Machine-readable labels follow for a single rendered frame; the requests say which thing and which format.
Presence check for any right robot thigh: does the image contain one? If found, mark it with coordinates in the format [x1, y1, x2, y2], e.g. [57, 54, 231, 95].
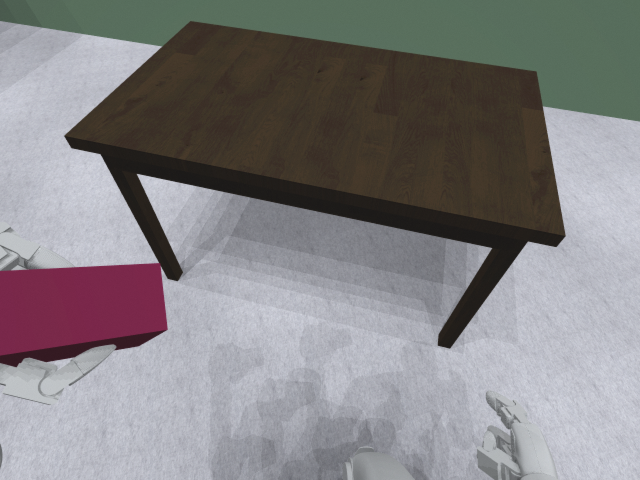
[342, 452, 415, 480]

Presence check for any robot left hand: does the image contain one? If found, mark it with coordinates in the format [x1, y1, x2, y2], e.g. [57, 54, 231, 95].
[0, 222, 117, 405]

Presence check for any sponge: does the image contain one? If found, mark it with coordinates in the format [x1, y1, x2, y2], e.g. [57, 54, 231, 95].
[0, 263, 168, 367]

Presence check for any robot right shin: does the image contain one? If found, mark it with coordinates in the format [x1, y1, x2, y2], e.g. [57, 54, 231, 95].
[354, 447, 374, 456]

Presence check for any table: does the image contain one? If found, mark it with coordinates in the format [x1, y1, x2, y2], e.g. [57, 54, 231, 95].
[64, 21, 566, 349]

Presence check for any robot right hand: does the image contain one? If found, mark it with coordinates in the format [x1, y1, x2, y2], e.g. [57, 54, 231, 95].
[477, 390, 558, 480]

